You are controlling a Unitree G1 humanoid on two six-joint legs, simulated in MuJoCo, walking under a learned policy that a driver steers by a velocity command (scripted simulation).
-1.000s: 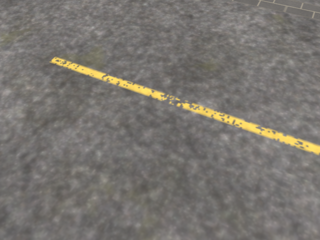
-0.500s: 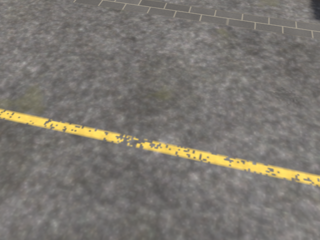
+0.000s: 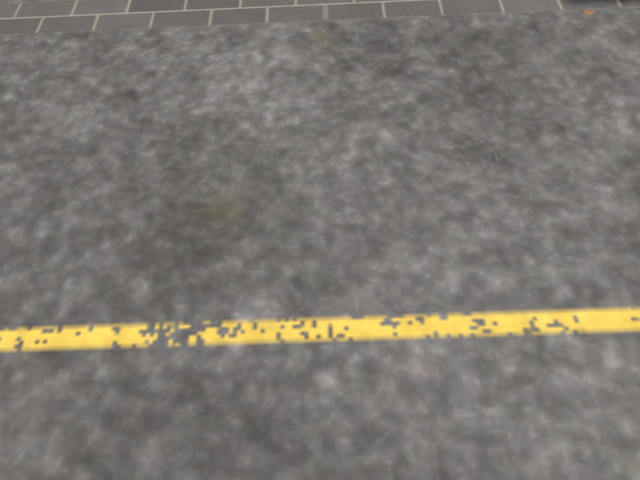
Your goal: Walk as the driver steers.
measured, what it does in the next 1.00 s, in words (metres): steps on the spot: left foot, then right foot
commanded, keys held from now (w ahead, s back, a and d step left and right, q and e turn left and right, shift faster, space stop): w+e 0.02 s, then e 0.22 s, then no key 0.76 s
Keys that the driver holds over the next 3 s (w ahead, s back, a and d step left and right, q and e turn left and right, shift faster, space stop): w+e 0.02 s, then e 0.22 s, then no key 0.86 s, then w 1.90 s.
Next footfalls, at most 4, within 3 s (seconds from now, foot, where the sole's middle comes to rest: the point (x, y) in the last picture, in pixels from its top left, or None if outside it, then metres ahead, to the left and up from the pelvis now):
0.32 left None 0.12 0.14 -0.77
0.70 right None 0.03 -0.06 -0.77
1.84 right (407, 479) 0.44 -0.09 -0.77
2.38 left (367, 323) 0.78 -0.02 -0.77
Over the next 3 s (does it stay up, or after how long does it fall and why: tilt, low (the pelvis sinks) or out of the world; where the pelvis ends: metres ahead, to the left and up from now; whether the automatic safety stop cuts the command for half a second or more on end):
stays up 0.92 -0.16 -0.01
